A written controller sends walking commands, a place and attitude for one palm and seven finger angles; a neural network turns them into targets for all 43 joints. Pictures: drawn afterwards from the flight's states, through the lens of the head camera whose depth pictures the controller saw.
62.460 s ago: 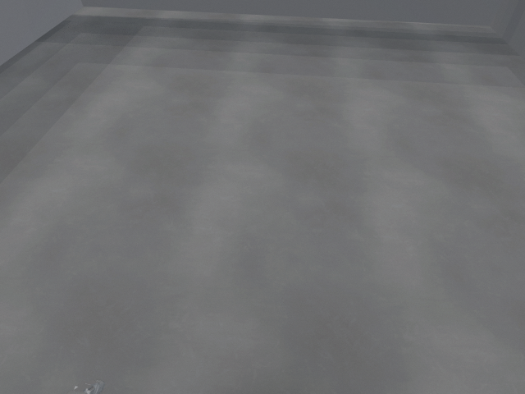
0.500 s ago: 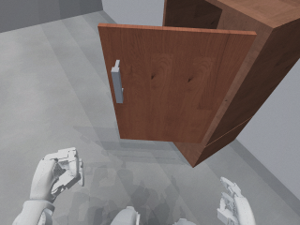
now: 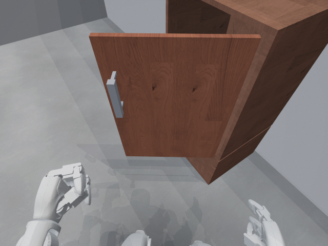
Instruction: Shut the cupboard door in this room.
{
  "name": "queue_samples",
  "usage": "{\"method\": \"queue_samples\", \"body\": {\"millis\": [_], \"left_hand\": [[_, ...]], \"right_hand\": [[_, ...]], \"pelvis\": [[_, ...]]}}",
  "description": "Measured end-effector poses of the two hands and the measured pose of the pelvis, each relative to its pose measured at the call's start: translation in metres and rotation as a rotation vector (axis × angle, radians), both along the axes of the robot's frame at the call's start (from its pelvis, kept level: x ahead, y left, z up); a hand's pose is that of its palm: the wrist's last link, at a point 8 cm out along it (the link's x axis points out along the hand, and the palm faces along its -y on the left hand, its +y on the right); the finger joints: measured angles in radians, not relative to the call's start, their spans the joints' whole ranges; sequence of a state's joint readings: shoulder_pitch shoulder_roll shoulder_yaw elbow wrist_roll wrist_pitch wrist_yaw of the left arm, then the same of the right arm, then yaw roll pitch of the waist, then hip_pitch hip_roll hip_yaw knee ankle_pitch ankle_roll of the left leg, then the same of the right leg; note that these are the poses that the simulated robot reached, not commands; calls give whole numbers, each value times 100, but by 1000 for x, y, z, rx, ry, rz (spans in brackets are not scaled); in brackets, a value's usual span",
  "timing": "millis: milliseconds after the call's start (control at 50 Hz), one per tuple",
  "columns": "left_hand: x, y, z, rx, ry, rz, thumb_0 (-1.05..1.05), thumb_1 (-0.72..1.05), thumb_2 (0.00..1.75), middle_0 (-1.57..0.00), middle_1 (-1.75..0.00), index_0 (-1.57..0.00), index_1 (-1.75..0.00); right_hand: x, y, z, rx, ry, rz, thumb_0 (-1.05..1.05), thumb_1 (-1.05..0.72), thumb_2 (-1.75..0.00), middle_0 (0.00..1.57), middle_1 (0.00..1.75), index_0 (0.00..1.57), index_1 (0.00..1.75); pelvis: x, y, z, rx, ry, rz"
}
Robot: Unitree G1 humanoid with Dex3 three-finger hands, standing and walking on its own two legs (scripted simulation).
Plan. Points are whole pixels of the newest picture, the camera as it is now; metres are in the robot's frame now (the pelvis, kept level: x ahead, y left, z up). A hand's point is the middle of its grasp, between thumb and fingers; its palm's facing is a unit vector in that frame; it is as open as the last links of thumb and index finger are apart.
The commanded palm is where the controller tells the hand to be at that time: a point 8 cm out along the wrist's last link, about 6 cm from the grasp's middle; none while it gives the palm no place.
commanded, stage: bring the fist close to the handle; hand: left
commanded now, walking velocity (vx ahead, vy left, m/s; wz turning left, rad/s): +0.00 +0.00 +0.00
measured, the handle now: (117, 95) +0.52 +0.17 +0.06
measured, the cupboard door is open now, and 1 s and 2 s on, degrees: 55 55 51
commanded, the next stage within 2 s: push the door shut along its arc in 1.50 s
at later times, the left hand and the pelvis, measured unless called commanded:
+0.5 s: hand (103, 159) +0.30 +0.16 +0.07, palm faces -0.01 -1.00 -0.03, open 3.1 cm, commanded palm +0.28 +0.22 +0.06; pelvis +0.00 +0.00 +0.00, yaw -1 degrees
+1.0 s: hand (119, 125) +0.40 +0.14 +0.07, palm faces +0.02 -1.00 -0.02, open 3.1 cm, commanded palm +0.38 +0.19 +0.06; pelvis +0.00 +0.01 +0.00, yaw -2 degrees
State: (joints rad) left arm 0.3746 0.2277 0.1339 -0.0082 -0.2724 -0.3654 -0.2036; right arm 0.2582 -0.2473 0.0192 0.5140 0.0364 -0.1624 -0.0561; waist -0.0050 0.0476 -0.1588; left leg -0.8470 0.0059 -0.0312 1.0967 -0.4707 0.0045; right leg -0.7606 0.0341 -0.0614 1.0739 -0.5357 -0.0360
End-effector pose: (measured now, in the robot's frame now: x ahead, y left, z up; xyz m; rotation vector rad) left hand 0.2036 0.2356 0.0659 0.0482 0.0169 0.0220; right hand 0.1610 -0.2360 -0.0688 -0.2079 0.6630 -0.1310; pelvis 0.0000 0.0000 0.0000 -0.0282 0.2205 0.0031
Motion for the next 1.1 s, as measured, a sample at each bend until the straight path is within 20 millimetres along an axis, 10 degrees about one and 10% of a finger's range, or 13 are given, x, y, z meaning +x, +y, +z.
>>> {"method": "queue_samples", "body": {"millis": [220,1100], "left_hand": [[7,-6,0,3,-20,-3,2,90,90,-130,-150,-130,-150],[189,-44,1,-35,-36,8,2,90,90,-130,-150,-130,-150]], "right_hand": [[4,-2,-2,8,-6,8,1,-91,-90,20,30,20,29],[-80,-6,-31,19,327,-121,1,-91,-90,20,30,20,29]], "pelvis": [[0,-4,-1,3,1,3],[-1,9,2,8,60,-34]]}}
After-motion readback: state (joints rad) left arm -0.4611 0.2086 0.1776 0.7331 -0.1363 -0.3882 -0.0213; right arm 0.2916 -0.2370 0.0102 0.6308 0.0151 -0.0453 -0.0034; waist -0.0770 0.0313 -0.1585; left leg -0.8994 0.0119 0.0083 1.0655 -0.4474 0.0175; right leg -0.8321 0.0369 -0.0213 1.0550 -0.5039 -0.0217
